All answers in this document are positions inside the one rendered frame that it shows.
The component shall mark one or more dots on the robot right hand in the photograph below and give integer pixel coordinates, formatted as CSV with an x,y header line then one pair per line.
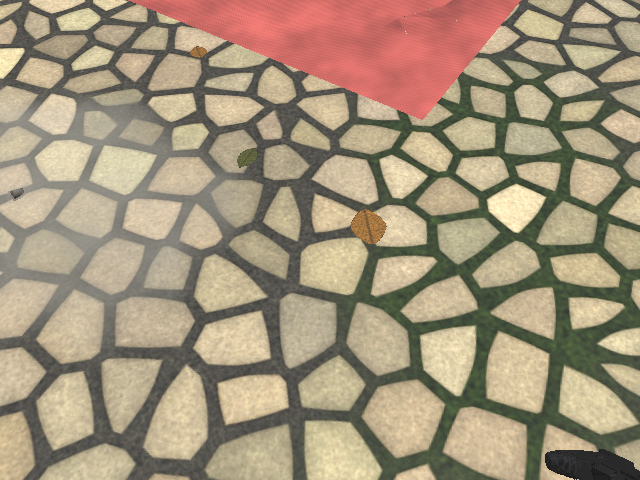
x,y
589,465

